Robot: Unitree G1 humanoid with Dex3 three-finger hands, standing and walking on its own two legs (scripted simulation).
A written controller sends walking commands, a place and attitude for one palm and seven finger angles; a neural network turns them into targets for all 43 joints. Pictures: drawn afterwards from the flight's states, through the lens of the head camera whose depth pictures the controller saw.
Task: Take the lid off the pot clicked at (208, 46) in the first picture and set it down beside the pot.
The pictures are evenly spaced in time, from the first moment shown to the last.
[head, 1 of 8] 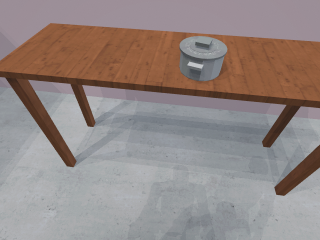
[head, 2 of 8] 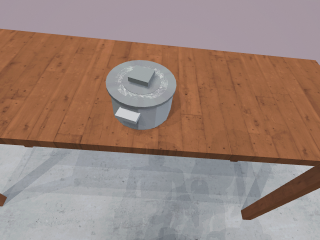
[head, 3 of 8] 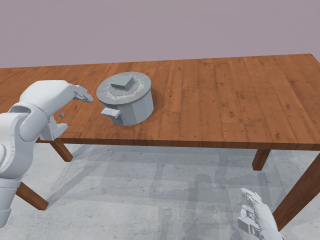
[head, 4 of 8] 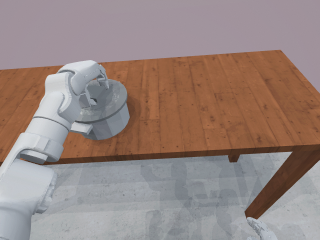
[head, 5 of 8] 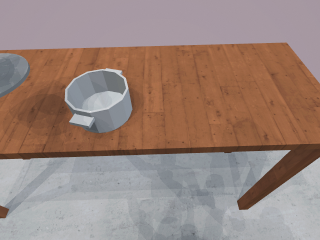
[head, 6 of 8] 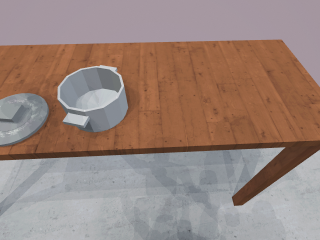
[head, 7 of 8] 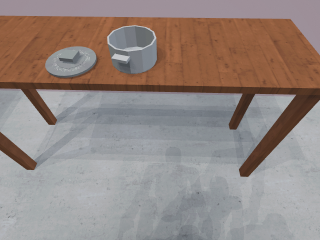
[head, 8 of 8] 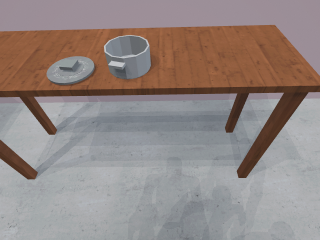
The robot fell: no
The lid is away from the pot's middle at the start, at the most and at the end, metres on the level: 0.00 0.23 0.23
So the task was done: yes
